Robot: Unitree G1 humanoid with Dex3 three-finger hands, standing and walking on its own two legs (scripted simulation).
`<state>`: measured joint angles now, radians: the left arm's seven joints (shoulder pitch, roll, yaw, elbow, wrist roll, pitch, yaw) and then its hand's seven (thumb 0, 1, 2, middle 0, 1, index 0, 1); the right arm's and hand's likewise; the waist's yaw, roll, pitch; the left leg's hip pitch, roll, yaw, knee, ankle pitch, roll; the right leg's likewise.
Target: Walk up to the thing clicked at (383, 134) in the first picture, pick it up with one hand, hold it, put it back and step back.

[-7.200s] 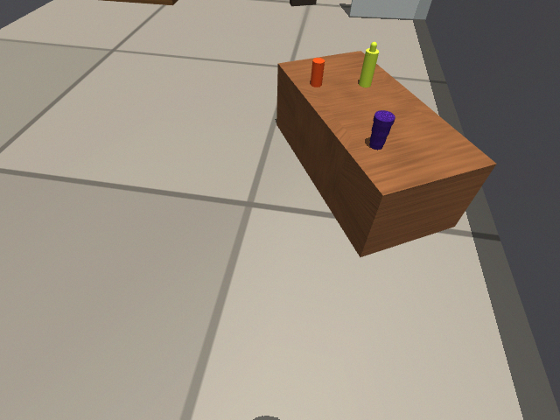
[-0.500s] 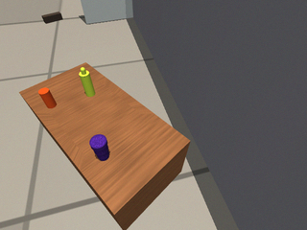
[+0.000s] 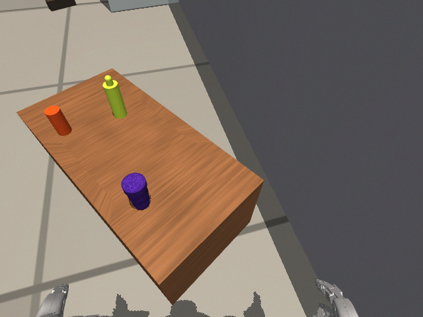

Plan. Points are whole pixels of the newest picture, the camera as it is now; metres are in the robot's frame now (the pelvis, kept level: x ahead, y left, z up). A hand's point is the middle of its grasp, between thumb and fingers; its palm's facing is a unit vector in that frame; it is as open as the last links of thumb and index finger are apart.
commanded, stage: go down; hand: left
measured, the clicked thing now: (138, 193) +0.53 +0.23 -0.29
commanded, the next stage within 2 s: none
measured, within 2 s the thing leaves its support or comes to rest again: neither
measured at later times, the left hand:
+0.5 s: hand (78, 315) +0.16 +0.27 -0.13, palm faces +0.06 -0.94 -0.33, open 17.2 cm
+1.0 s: hand out of the picture +0.14 +0.28 -0.12, palm faces +0.12 -0.93 -0.35, open 17.2 cm
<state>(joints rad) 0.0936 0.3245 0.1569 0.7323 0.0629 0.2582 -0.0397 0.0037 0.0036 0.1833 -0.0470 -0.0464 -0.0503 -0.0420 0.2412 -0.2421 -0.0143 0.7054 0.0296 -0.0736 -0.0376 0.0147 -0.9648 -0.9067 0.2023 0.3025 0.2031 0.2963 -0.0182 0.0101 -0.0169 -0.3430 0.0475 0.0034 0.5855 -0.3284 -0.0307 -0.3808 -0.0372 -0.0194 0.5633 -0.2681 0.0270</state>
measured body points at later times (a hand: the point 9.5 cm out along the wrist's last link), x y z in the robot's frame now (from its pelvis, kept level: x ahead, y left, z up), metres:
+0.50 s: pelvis +0.02 +0.01 -0.03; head +0.05 +0.02 +0.42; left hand +0.15 +0.31 -0.10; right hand +0.18 -0.23 -0.11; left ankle -0.02 +0.14 -0.73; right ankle +0.01 -0.14 -0.73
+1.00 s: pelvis +0.00 +0.01 -0.05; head +0.03 +0.02 +0.40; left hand +0.13 +0.33 -0.09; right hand +0.17 -0.24 -0.12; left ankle -0.02 +0.14 -0.73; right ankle +0.01 -0.14 -0.73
